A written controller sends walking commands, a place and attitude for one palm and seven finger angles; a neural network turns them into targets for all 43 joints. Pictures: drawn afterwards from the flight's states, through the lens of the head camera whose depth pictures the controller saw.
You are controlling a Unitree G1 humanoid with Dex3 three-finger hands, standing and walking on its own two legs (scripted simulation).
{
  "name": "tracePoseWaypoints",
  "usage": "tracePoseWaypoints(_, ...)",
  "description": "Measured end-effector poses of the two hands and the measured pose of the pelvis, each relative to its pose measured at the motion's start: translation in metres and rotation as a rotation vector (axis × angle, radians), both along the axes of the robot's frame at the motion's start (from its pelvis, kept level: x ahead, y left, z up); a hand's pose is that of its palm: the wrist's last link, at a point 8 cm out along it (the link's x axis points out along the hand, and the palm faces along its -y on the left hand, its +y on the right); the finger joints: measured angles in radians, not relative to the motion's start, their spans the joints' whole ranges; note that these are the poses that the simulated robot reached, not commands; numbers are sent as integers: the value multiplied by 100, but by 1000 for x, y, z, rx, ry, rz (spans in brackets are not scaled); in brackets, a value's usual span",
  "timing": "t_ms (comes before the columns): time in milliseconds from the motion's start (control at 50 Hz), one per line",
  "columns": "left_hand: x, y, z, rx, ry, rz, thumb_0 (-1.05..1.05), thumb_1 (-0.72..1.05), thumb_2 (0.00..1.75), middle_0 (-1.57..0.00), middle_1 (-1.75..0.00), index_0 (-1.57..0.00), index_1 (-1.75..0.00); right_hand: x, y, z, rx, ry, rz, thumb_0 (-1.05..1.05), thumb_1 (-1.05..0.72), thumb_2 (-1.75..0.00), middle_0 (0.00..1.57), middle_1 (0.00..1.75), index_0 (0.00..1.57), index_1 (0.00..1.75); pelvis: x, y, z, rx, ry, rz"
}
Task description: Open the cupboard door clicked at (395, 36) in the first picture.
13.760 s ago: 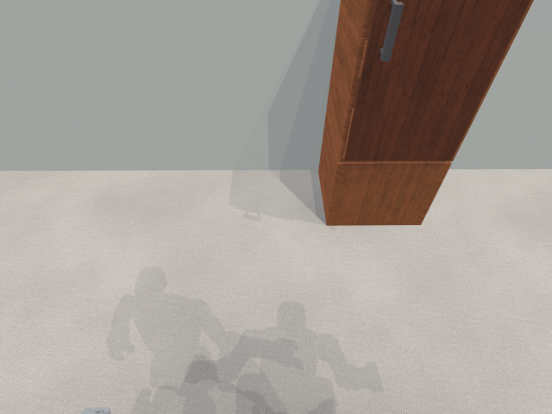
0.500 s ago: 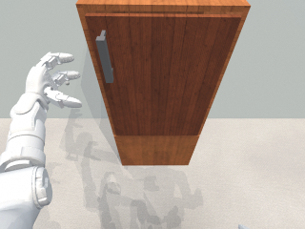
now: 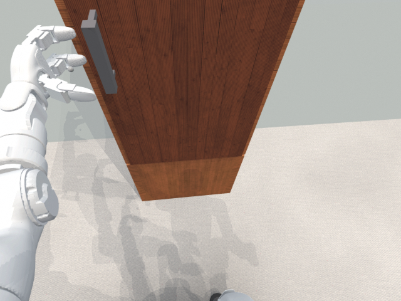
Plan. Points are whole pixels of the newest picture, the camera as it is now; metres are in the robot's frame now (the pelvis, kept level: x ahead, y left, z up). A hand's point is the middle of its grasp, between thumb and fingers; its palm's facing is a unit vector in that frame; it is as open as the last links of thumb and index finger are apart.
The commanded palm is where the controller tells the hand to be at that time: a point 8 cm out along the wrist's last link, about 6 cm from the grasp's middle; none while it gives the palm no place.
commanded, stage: move the hooked fingers beside the handle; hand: left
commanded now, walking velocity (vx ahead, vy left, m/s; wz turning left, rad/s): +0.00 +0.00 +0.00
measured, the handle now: (102, 54) +0.56 +0.15 +0.15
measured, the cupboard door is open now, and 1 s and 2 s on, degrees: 0 0 0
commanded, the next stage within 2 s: slide the fingers in behind the handle in 0.90 s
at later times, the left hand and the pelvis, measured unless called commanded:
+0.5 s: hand (65, 76) +0.51 +0.21 +0.15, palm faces -0.01 -1.00 +0.02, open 14.0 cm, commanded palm +0.48 +0.25 +0.15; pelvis +0.02 +0.00 +0.00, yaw +0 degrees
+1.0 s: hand (66, 74) +0.51 +0.21 +0.15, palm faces +0.00 -1.00 +0.01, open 14.0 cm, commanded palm +0.49 +0.25 +0.15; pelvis +0.00 +0.00 +0.00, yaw +1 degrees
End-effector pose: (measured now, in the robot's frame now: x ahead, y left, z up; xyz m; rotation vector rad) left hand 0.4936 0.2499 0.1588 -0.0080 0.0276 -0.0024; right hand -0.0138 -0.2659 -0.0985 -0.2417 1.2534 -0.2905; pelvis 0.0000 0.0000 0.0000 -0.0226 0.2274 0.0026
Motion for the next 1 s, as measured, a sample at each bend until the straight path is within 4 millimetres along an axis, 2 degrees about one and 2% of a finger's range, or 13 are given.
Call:
tracePoseWaypoints(140, 15, 5, -7, 3, 14, 4, -2, -50, 30, -30, -120, -31, -120, -22, 3, 3, 2, 80, -44, 0, -91, -90, 20, 30, 20, 30, 5, 0, -1, -4, 30, -14)
tracePoseWaypoints(260, 12, 11, -11, -6, -10, -3, -2, -50, 30, -30, -120, -32, -121, -21, 5, 4, 9, 106, -57, 0, -91, -90, 20, 30, 20, 30, 12, 1, -1, -8, 33, -20)
tracePoseWaypoints(360, 5, 16, -14, 2, -7, 1, -2, -50, 30, -30, -120, -31, -121, -1, 5, 3, 14, 73, -40, 0, -91, -90, 20, 30, 20, 30, 17, 3, 0, -12, 25, -14)
tracePoseWaypoints(560, -9, 10, -12, -7, 3, 3, -2, -50, 30, -30, -120, -30, -120, 57, 8, -1, 24, -68, 43, 0, -91, -90, 20, 30, 20, 30, 17, 4, 0, -13, -1, 10)
tracePoseWaypoints(680, -12, 7, -6, -8, -19, 13, -2, -50, 30, -30, -120, -30, -120, 70, 10, -1, 31, -122, 67, 0, -91, -90, 20, 30, 20, 30, 13, 4, -1, -10, -10, 11)
tracePoseWaypoints(800, -13, 10, -8, -2, 3, 17, -2, -50, 30, -30, -120, -30, -120, 56, 9, -3, 30, -98, 61, 0, -91, -90, 20, 30, 20, 30, 7, 2, -2, -8, -9, 12)
tracePoseWaypoints(920, -10, 14, -10, 14, -2, 19, -2, -50, 30, -30, -120, -30, -120, 25, 5, -3, 12, -26, 30, 0, -91, -90, 20, 30, 20, 30, 2, 2, -3, -10, 3, 13)
tracePoseWaypoints(1000, -5, 9, -7, 3, -13, 3, -2, -50, 30, -30, -120, -30, -120, 3, 2, -2, 2, 33, 10, 0, -91, -90, 20, 30, 20, 30, 1, 2, -3, -11, 9, 14)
